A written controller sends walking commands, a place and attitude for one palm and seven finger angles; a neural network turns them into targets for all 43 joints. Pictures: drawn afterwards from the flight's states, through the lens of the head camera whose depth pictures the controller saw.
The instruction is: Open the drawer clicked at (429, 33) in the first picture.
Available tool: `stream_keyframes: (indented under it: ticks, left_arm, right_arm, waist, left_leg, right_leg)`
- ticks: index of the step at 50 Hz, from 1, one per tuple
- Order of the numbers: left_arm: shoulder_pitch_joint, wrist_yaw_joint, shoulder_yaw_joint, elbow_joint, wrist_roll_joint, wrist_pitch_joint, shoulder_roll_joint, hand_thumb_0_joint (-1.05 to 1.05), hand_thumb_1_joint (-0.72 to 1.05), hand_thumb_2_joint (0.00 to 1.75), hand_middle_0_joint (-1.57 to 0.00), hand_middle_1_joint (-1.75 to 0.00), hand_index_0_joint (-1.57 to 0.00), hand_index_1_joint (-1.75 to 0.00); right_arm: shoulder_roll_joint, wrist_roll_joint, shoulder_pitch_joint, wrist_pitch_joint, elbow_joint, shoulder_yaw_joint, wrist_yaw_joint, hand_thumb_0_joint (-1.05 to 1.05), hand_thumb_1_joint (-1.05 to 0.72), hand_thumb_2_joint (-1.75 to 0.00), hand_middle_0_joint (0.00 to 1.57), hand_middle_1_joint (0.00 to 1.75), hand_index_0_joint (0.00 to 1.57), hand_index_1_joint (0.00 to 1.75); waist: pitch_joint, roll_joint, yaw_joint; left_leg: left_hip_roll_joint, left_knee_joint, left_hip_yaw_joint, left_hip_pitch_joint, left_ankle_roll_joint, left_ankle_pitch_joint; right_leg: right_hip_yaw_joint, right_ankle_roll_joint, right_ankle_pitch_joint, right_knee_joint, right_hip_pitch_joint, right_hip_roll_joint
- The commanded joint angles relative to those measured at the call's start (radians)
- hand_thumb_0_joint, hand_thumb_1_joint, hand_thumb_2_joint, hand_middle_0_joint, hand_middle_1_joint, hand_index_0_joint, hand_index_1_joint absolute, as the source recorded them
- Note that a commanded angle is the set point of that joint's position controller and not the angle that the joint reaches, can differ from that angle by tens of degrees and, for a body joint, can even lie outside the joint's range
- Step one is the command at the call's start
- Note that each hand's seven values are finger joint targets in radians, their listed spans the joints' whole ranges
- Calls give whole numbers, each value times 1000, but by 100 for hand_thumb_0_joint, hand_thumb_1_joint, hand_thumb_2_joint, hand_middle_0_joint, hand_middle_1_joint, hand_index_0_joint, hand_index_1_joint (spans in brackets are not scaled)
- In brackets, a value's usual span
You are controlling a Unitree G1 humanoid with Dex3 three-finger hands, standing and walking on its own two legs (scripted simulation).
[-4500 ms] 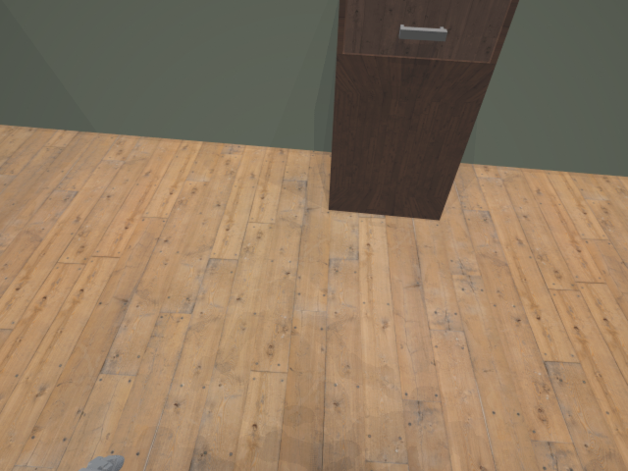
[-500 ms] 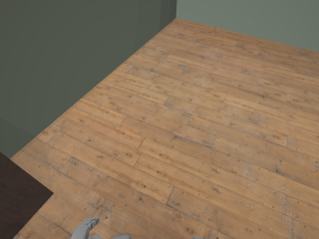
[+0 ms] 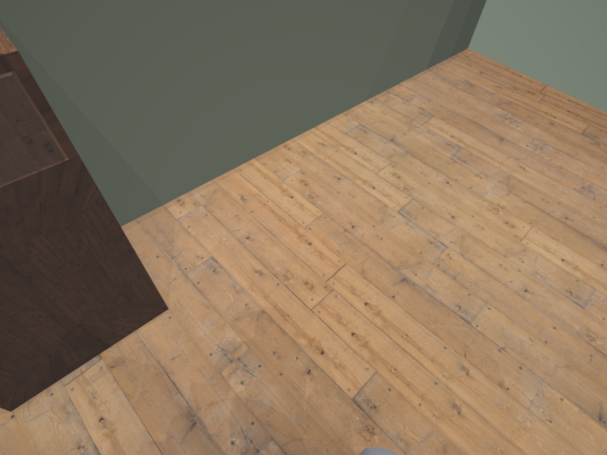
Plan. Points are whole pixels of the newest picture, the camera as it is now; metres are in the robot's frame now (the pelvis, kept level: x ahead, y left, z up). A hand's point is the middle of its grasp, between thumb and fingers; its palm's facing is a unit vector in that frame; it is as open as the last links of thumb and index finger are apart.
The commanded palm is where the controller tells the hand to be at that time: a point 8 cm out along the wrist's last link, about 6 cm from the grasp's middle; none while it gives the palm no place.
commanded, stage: turn to face it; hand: left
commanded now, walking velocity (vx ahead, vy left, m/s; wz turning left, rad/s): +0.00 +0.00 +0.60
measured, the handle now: out of the picture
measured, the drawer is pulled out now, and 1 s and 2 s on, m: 0.00 0.00 0.00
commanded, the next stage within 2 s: take the last steps up to it in 1.08 s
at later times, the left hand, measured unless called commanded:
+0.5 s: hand out of the picture -0.06 +0.16 -0.16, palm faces +0.37 -0.90 -0.25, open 7.4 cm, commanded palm none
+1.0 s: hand out of the picture -0.06 +0.18 -0.15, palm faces +0.55 -0.77 -0.31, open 7.4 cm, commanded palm none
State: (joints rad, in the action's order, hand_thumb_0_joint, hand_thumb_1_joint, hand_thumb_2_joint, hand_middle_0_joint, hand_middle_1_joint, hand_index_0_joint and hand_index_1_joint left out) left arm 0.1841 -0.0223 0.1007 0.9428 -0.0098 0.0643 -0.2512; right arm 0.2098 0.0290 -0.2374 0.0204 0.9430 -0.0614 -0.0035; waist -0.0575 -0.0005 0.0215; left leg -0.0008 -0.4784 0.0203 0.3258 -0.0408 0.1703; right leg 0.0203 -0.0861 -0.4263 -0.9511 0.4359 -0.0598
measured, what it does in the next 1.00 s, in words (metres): steps on the spot, turning left: right foot, then left foot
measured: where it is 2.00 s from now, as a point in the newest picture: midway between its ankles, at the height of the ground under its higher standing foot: outside the picture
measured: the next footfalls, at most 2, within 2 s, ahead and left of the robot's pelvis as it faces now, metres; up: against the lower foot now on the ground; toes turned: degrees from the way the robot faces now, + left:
right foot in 0.14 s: +0.03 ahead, -0.16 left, +0.00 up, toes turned +4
left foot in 0.56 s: -0.06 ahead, +0.09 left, +0.00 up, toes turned +30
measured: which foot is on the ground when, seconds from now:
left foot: down 0.00-0.14, up 0.16-0.54, down 0.56-0.98, up 1.00-1.00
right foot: up 0.00-0.12, down 0.14-0.56, up 0.58-0.94, down 0.96-1.00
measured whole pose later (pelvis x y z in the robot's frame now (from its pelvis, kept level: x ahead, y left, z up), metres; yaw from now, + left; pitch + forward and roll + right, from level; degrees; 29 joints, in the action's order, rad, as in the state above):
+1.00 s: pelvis -0.04 -0.06 -0.01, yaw +34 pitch +0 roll +1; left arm 0.16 -0.02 0.05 0.88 -0.02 0.02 -0.21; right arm 0.24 0.02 -0.19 0.05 0.93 -0.06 0.01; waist -0.07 -0.06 0.02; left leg -0.03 -0.65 -0.07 0.33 0.01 0.35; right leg 0.07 0.00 -0.30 -0.59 0.28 -0.03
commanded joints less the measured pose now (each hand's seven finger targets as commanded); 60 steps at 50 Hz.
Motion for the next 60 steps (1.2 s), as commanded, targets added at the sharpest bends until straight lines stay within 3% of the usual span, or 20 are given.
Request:
stream_keyframes:
  ticks: [1, 5, 6, 7, 8, 11, 13, 21, 26, 27, 28, 29, 34, 41, 46, 47, 49, 51, 54, 60]
  left_arm:
    - [-26, 1, -9, -105, 5, -37, -34, 0, 90, 90, -20, -30, -20, -30]
    - [110, -4, -6, -81, 8, -48, -68, 0, 90, 90, -20, -30, -20, -30]
    - [161, -11, 6, -79, -3, -56, -119, 0, 90, 90, -20, -30, -20, -30]
    - [144, -17, 22, -99, -22, -64, -225, 0, 90, 90, -20, -30, -20, -30]
    - [82, -19, 10, -129, -11, -58, -224, 0, 90, 90, -20, -30, -20, -30]
    - [-68, -15, -14, -155, -13, -67, -130, 0, 90, 90, -20, -30, -20, -30]
    - [-28, -14, -19, -148, -14, -77, -118, 0, 90, 90, -20, -30, -20, -30]
    - [113, -8, -2, -93, -22, -65, -186, 0, 90, 90, -20, -30, -20, -30]
    - [104, -2, 11, -82, -10, -53, -191, 0, 90, 90, -20, -30, -20, -30]
    - [105, 3, 9, -94, -2, -49, -168, 0, 90, 90, -20, -30, -20, -30]
    - [73, 13, -5, -143, 2, -48, -99, 0, 90, 90, -20, -30, -20, -30]
    - [-12, 8, -19, -175, -9, -41, -90, 0, 90, 90, -20, -30, -20, -30]
    - [6, 12, -7, -110, -3, -33, -91, 0, 90, 90, -20, -30, -20, -30]
    - [-19, 8, -19, -126, -1, -33, -68, 0, 90, 90, -20, -30, -20, -30]
    - [72, -1, -23, -105, 5, -55, -65, 0, 90, 90, -20, -30, -20, -30]
    - [106, -6, -18, -96, 1, -65, -92, 0, 90, 90, -20, -30, -20, -30]
    - [124, -12, 1, -101, -18, -76, -231, 0, 90, 90, -20, -30, -20, -30]
    - [62, -18, -3, -109, -10, -72, -173, 0, 90, 90, -20, -30, -20, -30]
    - [-6, -13, -23, -116, -11, -77, -112, 0, 90, 90, -20, -30, -20, -30]
    - [112, -13, -14, -45, -21, -81, -129, 0, 90, 90, -20, -30, -20, -30]
  right_arm:
    - [214, -2, -13, -2, -64, -62, -2, 0, -90, -90, 20, 30, 20, 30]
    - [217, -8, 76, 14, -104, -70, 10, 0, -90, -90, 20, 30, 20, 30]
    - [172, -16, 87, 18, -120, -67, 15, 0, -90, -90, 20, 30, 20, 30]
    - [94, -19, 82, 19, -154, -53, 19, 0, -90, -90, 20, 30, 20, 30]
    - [157, -2, 101, 23, -156, -62, 19, 0, -90, -90, 20, 30, 20, 30]
    - [140, 0, 74, 42, -105, -62, 37, 0, -90, -90, 20, 30, 20, 30]
    - [126, -5, 63, 38, -98, -51, 39, 0, -90, -90, 20, 30, 20, 30]
    - [104, -16, 204, 33, -133, -26, 40, 0, -90, -90, 20, 30, 20, 30]
    - [131, -16, 108, 8, -115, -25, 32, 0, -90, -90, 20, 30, 20, 30]
    - [196, -12, 49, -2, -103, -43, 30, 0, -90, -90, 20, 30, 20, 30]
    - [312, -8, -17, -8, -97, -72, 24, 0, -90, -90, 20, 30, 20, 30]
    - [334, -15, -93, -3, -64, -76, 16, 0, -90, -90, 20, 30, 20, 30]
    - [220, -8, 87, -11, -104, -39, -4, 0, -90, -90, 20, 30, 20, 30]
    - [218, -3, 59, -2, -90, -44, 0, 0, -90, -90, 20, 30, 20, 30]
    - [204, -8, 80, 5, -93, -46, 2, 0, -90, -90, 20, 30, 20, 30]
    - [178, -15, 76, 3, -95, -44, 5, 0, -90, -90, 20, 30, 20, 30]
    - [98, -21, 67, 4, -129, -30, 9, 0, -90, -90, 20, 30, 20, 30]
    - [127, -11, 82, 33, -95, -43, 8, 0, -90, -90, 20, 30, 20, 30]
    - [105, -7, 34, 37, -43, -35, 20, 0, -90, -90, 20, 30, 20, 30]
    - [70, -13, 105, 29, -34, -15, 17, 0, -90, -90, 20, 30, 20, 30]
  waist:
    - [141, -167, 24]
    - [139, -139, -41]
    - [135, -14, -67]
    - [87, 323, -68]
    - [61, 252, -57]
    - [-44, 159, 26]
    - [3, 164, 12]
    - [56, 211, -74]
    - [144, 168, -32]
    - [190, 38, 4]
    - [194, -279, 45]
    - [183, -250, 79]
    - [101, -155, -7]
    - [104, -161, 8]
    - [129, -135, -38]
    - [144, -80, -52]
    - [134, 269, -63]
    - [60, 228, -46]
    - [21, 151, -6]
    - [43, 166, -66]
  left_leg:
    - [241, 137, -344, -186, -133, -187]
    - [157, 74, -338, 14, -64, -68]
    - [79, -60, -268, 159, -2, 85]
    - [-78, -340, -60, 362, 90, 332]
    - [-25, -544, -99, 312, 75, 372]
    - [31, -747, -65, 275, 89, 205]
    - [33, -712, -25, 275, 112, 189]
    - [36, -378, 65, 157, 114, 286]
    - [21, 11, 109, -98, 80, 87]
    - [105, 91, 7, -293, 40, -112]
    - [374, 85, -338, -453, -93, -533]
    - [445, 77, -361, -417, -182, -719]
    - [239, 103, -195, -209, -110, -442]
    - [225, 117, -265, -191, -132, -308]
    - [182, 15, -288, -101, -88, -344]
    - [138, -54, -261, -33, -42, -242]
    - [-56, -422, -60, 213, 70, 422]
    - [-9, -672, -114, 200, 66, 367]
    - [17, -726, -70, 197, 88, 219]
    - [30, -448, 0, 132, 104, 286]
  right_leg:
    - [-6, 9, -29, 136, 7, 16]
    - [24, 32, 131, 479, -279, 39]
    - [-79, 69, 105, 651, -402, -81]
    - [-406, 186, 24, 765, -424, -378]
    - [-386, 234, 7, 773, -230, -447]
    - [-135, 179, 176, 700, -115, -276]
    - [-35, 181, 377, 637, -227, -251]
    - [23, 213, 569, 569, -357, -316]
    - [132, 127, 611, 372, -329, -294]
    - [170, 71, 486, 216, -176, -254]
    - [193, -10, -81, 1, 136, -115]
    - [91, -8, -241, -129, 194, -87]
    - [5, -10, -2, -183, 109, -65]
    - [12, -5, -19, 68, 12, -12]
    - [38, 15, 145, 427, -226, 31]
    - [3, 24, 248, 563, -340, -10]
    - [-345, 212, 509, 645, -406, -417]
    - [-294, 246, 385, 672, -243, -354]
    - [-98, 202, 375, 648, -216, -247]
    - [-76, 228, 456, 639, -322, -268]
